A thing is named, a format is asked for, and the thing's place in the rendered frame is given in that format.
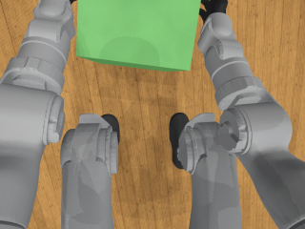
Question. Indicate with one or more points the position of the right robot forearm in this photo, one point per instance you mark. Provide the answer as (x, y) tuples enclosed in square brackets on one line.
[(230, 72)]

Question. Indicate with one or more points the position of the right robot thigh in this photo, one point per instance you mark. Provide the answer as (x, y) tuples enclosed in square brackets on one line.
[(215, 188)]

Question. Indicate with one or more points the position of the robot right upper arm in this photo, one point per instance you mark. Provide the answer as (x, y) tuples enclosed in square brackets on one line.
[(259, 135)]

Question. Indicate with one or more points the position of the carton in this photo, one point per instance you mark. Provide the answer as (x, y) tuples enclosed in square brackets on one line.
[(153, 35)]

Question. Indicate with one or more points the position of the left robot forearm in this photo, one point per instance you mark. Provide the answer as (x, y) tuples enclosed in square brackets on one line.
[(45, 48)]

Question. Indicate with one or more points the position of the robot right hand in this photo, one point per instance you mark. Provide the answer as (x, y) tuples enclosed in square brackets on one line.
[(212, 6)]

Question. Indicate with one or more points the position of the left robot thigh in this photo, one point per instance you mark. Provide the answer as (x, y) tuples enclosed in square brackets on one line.
[(86, 191)]

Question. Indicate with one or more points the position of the robot left upper arm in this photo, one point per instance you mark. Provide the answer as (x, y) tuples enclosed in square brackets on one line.
[(30, 119)]

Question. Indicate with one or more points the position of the robot thigh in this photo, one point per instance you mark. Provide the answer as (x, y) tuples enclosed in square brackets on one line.
[(215, 188), (86, 191)]

